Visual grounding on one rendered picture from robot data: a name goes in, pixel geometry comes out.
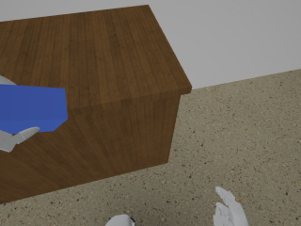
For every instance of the table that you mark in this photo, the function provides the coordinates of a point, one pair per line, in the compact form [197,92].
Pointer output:
[123,85]

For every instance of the sponge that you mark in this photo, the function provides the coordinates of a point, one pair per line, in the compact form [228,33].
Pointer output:
[23,107]

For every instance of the left robot thigh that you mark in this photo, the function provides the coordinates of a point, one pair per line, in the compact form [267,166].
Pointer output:
[120,220]

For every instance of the robot right hand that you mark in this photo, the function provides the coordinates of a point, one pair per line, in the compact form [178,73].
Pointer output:
[233,215]

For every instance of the robot left hand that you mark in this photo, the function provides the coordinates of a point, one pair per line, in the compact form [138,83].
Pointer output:
[7,140]

